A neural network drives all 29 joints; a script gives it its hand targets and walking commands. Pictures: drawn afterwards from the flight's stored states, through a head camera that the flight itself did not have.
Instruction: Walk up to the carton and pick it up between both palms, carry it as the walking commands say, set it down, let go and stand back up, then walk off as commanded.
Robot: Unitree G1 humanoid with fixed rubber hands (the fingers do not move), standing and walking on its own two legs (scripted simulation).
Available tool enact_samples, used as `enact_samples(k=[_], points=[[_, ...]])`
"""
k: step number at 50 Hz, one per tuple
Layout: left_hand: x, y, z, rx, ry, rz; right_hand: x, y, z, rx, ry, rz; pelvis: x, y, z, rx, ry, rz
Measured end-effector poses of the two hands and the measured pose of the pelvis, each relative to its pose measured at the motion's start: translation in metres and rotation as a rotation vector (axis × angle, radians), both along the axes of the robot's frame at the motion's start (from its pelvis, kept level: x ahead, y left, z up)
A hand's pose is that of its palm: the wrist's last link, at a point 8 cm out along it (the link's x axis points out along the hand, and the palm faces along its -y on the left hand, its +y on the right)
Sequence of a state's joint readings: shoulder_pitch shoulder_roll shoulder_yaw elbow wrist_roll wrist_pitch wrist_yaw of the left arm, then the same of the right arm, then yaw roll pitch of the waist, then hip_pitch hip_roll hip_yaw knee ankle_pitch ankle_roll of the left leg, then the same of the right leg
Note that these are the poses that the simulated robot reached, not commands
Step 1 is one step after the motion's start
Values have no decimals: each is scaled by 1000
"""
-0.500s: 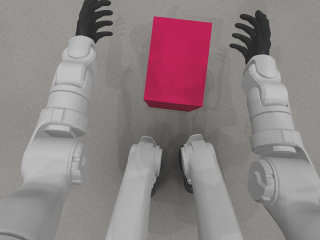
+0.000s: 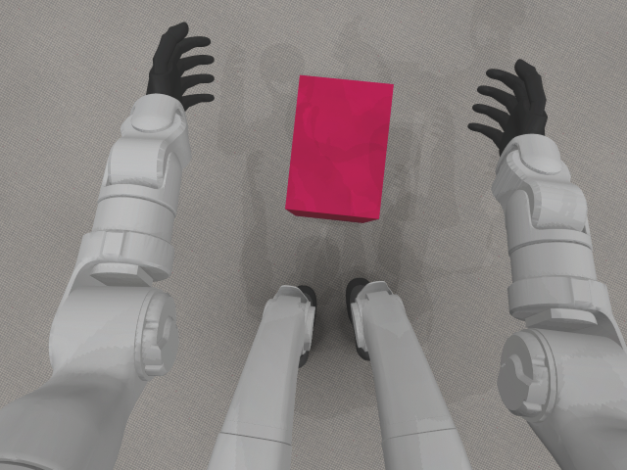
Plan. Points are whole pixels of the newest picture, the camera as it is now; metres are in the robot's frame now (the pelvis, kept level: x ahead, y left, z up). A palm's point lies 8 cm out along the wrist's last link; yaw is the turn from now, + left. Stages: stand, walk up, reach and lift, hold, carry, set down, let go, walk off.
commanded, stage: let go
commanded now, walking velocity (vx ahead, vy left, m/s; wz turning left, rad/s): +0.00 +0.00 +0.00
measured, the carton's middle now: (336, 161) +0.51 -0.03 -0.51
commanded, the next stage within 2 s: stand in 1.34 s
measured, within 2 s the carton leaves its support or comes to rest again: neither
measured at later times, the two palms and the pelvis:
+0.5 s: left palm (122, 226) +0.36 +0.18 -0.02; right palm (590, 257) +0.32 -0.23 -0.02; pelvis +0.05 -0.01 +0.08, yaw -1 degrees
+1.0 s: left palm (10, 340) +0.29 +0.22 +0.06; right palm out of the picture +0.28 -0.25 +0.06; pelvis +0.12 -0.01 +0.12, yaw +0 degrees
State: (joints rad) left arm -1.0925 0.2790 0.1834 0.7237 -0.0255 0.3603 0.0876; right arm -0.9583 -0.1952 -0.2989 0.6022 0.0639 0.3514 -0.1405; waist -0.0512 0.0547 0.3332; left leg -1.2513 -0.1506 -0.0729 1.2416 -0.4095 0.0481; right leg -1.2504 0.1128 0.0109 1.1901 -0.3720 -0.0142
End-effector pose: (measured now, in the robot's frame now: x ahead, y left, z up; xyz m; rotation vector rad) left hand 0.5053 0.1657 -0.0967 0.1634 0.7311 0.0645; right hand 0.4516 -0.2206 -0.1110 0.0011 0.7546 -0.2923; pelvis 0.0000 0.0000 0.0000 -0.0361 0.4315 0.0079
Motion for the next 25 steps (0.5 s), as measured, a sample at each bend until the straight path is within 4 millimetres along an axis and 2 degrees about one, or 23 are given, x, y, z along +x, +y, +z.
enact_samples(k=[3,6,8,10,13,18,21,25], points=[[-8,5,13,-32,22,12,-4,6,22,34,-43,-8,13,-2,10,11,73,-4],[-5,-6,30,-65,-27,-18,6,18,48,22,-112,54,18,-4,19,22,111,-12],[-3,-15,37,-69,-46,-43,10,25,57,-9,-107,109,18,-5,24,24,122,-13],[-7,-21,40,-50,-58,-64,7,28,60,-42,-84,154,19,-6,29,21,132,-13],[-34,-21,37,7,-42,-76,-17,24,57,-82,-34,191,24,-6,40,15,140,-11],[-106,1,28,71,81,-23,-85,2,45,-74,100,181,35,-6,59,17,102,-11],[-131,14,41,84,77,-10,-110,-6,57,-65,84,184,39,-6,68,21,57,-16],[-141,14,78,64,10,-45,-128,-10,88,-63,41,232,47,-8,81,31,-30,-26]])
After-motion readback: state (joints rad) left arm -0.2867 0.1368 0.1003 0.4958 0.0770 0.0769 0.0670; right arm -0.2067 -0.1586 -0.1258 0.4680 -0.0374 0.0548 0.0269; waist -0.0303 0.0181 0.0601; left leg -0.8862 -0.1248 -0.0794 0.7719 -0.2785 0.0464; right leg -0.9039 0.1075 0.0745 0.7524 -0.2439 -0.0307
